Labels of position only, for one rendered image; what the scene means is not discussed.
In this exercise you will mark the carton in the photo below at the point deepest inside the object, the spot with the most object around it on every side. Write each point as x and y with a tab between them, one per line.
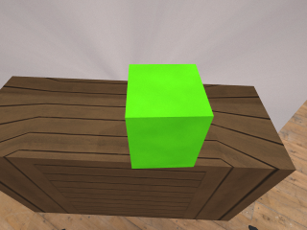
167	115

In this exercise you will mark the pedestal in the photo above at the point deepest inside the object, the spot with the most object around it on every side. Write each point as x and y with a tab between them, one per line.
64	149

